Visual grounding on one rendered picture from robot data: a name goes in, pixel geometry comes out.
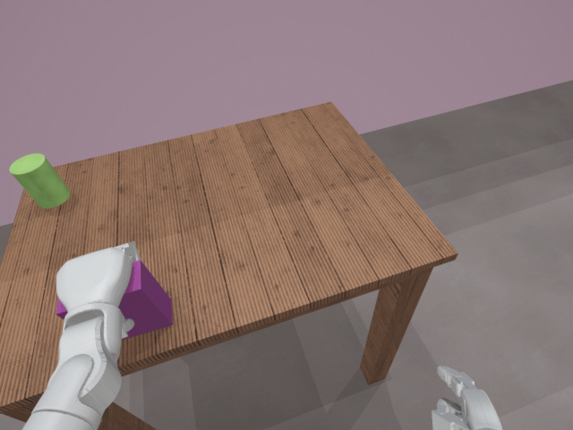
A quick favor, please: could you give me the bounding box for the sponge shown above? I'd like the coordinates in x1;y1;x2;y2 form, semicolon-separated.
56;260;173;340

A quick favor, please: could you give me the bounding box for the left robot forearm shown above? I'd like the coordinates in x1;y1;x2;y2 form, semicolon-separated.
22;303;122;430

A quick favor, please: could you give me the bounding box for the table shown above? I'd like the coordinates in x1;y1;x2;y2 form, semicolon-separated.
0;102;458;430

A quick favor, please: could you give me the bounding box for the robot left hand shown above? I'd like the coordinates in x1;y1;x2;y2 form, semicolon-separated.
56;241;141;339

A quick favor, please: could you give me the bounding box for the robot right hand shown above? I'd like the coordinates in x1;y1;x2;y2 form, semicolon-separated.
432;365;502;430

